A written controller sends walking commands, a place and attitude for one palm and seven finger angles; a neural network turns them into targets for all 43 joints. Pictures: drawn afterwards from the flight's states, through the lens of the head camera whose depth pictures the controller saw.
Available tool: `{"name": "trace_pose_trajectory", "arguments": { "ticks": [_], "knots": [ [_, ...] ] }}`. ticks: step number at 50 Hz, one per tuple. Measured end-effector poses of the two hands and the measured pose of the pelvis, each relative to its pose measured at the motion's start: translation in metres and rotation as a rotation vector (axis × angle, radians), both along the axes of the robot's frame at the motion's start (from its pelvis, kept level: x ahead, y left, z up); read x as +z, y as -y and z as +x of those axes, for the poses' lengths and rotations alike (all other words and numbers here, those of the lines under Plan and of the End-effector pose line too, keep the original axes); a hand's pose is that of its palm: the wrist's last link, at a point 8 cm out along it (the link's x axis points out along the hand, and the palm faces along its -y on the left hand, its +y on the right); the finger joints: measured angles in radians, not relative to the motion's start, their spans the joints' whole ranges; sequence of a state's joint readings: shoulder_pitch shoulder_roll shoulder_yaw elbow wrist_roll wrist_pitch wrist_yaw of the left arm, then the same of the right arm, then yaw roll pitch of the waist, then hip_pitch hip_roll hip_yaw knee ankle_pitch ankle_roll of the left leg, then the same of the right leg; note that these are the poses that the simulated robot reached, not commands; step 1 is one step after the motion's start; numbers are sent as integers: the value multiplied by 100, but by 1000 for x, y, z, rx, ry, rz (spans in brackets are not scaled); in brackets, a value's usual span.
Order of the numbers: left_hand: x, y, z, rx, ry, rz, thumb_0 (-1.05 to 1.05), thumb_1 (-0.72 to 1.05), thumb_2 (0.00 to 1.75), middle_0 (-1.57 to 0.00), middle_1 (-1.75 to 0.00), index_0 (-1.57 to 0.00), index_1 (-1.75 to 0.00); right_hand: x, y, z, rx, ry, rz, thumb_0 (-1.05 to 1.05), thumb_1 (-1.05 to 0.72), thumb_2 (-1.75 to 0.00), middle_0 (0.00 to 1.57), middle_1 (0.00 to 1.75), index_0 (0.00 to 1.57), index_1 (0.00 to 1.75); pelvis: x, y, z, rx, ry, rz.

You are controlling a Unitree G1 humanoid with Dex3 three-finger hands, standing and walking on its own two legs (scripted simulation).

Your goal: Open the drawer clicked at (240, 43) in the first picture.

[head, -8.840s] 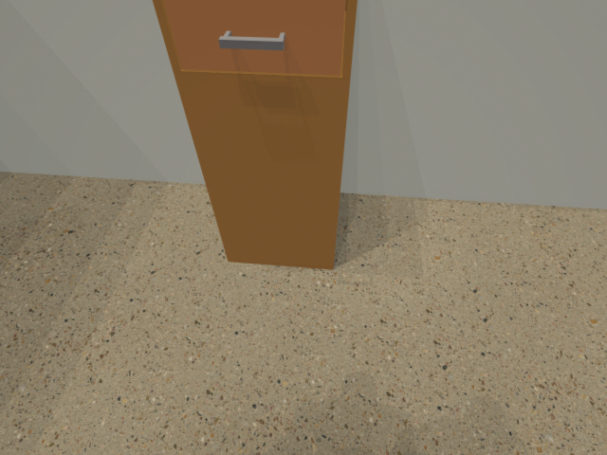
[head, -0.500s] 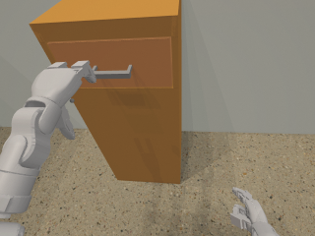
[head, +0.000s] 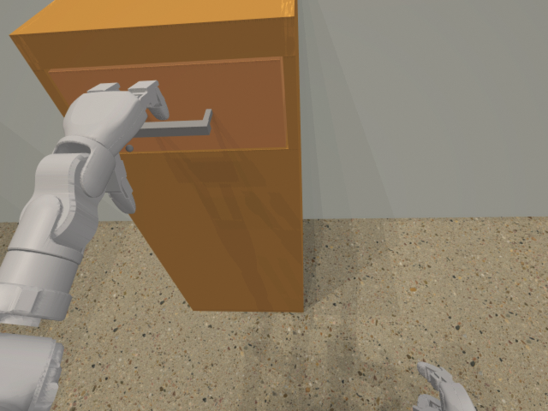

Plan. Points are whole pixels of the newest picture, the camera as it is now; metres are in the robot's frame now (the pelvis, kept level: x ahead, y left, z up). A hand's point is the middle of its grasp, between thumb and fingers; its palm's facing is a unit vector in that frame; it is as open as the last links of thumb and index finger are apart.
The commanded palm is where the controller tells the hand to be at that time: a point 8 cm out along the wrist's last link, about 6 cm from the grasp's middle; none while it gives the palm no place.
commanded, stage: move the hooked fingers above the handle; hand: left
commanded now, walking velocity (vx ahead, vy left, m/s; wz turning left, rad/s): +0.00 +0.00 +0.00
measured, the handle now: (172, 122) +0.54 +0.23 +0.14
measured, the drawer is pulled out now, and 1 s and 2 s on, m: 0.00 0.00 0.00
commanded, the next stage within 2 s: none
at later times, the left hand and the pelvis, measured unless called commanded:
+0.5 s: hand (145, 128) +0.45 +0.23 +0.19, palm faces +0.06 -0.01 -1.00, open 13.9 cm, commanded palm +0.43 +0.23 +0.25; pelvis +0.02 +0.01 +0.00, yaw +0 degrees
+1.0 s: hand (162, 112) +0.49 +0.22 +0.19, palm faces +0.01 +0.00 -1.00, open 13.6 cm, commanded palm +0.47 +0.23 +0.25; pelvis +0.03 +0.00 +0.00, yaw -1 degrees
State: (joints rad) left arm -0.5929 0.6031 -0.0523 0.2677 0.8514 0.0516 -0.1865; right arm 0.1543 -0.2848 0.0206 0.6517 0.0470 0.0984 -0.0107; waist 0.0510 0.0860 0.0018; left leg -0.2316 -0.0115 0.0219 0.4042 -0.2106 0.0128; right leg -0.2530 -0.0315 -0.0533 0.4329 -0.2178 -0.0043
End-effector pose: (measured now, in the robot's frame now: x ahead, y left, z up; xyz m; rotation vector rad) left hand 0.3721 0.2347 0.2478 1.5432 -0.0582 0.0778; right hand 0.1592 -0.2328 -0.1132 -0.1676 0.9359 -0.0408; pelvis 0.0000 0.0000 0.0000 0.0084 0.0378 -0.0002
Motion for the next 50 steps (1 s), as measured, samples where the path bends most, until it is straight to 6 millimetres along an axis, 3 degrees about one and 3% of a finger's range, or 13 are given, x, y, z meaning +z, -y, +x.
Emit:
{"name": "trace_pose_trajectory", "arguments": {
  "ticks": [7, 20, 27, 39, 50],
  "knots": [
    [0, -8, 19, 38, -17, 7, 0, -49, 30, -32, -120, -32, -121, -3, 2, -4, -29, -36, -2, 2, -91, -90, 20, 30, 20, 30, 0, -3, 7, -5, -21, -1],
    [-3, 1, 38, 5, -9, 4, 0, -49, 30, -32, -120, -32, -121, -1, -5, 14, -21, -36, 2, 1, -91, -90, 20, 30, 20, 30, -1, -8, 18, 1, -44, -4],
    [-7, 4, 60, 36, -46, 20, 0, -49, 30, -32, -121, -32, -121, -2, -7, 17, -28, -44, 5, 1, -91, -90, 20, 30, 20, 30, -1, -6, 21, 4, -58, -4],
    [-10, 14, 99, 18, -88, 18, 0, -49, 30, -33, -121, -32, -121, -12, 13, -18, -111, -143, -34, 1, -91, -90, 20, 30, 20, 30, -3, -2, 28, -7, -91, -3],
    [-8, 14, 100, 18, -77, 21, 0, -49, 30, -37, -123, -35, -123, -18, 31, -51, -165, -221, -53, 1, -91, -90, 20, 30, 20, 30, -3, 3, 27, -15, -99, -3]
  ]
}}
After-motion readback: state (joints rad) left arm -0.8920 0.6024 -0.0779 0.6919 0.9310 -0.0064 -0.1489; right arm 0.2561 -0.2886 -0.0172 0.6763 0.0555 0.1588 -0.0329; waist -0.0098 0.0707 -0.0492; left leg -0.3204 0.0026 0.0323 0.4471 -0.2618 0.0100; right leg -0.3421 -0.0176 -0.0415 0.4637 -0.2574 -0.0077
